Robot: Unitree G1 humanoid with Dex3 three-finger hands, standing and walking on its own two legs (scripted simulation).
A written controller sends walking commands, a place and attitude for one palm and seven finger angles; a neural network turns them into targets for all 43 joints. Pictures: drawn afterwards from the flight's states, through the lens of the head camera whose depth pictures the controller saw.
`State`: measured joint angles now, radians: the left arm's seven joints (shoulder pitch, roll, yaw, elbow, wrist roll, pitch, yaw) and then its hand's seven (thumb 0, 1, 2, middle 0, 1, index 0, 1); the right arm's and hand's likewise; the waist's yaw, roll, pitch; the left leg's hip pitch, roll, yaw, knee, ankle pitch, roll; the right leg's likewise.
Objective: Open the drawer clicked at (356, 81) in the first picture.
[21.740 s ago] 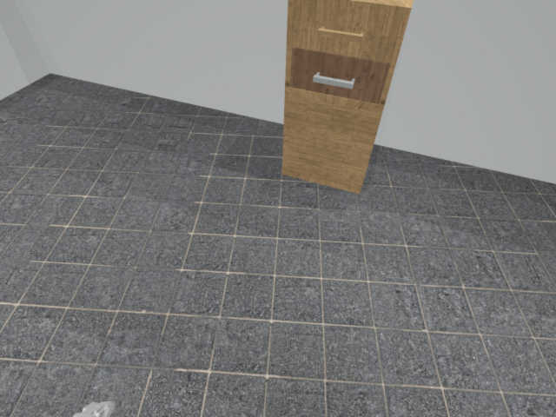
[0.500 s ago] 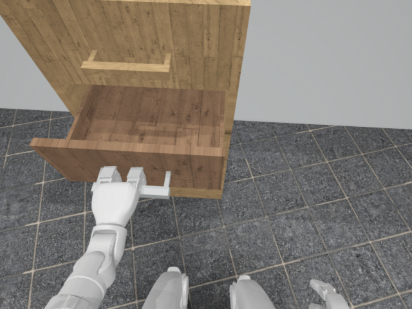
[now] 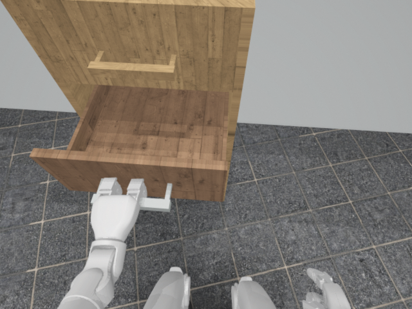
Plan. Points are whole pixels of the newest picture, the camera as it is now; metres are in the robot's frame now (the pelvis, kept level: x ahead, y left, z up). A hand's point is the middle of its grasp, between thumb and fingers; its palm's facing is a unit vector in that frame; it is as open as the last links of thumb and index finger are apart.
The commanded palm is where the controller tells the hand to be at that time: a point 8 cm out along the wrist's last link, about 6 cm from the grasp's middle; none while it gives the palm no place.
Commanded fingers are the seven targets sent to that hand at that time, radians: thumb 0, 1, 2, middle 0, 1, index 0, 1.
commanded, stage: pull the drawer open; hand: left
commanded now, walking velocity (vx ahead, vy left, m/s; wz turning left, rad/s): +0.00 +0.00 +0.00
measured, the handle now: (133, 194) +0.35 +0.18 -0.05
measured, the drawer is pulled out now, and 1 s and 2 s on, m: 0.20 0.25 0.30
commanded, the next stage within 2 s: open the thumb to release the handle in 1.90 s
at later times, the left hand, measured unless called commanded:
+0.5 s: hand (122, 231) +0.28 +0.19 -0.07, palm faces -0.03 -0.06 -1.00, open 5.3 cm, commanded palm +0.24 +0.20 -0.03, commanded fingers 0.00 0.90 0.90 -0.40 -1.35 -0.40 -1.35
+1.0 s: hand (119, 245) +0.25 +0.20 -0.07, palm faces -0.03 -0.08 -1.00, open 5.4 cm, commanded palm +0.21 +0.20 -0.03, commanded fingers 0.00 0.90 0.90 -0.40 -1.35 -0.40 -1.35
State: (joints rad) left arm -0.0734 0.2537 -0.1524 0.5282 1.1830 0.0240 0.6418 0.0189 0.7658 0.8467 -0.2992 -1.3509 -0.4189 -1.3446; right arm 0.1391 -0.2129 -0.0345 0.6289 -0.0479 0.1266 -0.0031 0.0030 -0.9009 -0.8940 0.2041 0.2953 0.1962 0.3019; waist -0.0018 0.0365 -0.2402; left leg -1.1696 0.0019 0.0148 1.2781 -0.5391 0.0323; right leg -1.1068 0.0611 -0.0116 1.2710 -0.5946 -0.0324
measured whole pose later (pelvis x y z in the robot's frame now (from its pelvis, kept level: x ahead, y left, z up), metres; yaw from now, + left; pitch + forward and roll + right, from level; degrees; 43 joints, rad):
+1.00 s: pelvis +0.00 -0.01 -0.01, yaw +0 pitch +24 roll -1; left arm 0.17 0.26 -0.12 0.32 1.18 -0.03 0.65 0.03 0.76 0.84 -0.29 -1.35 -0.42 -1.34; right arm 0.11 -0.21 -0.02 0.59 -0.06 0.11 0.00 0.00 -0.90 -0.89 0.20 0.30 0.20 0.30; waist 0.01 0.04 -0.25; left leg -1.18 0.01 0.02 1.32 -0.56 0.02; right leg -1.12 0.07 -0.01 1.32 -0.62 -0.04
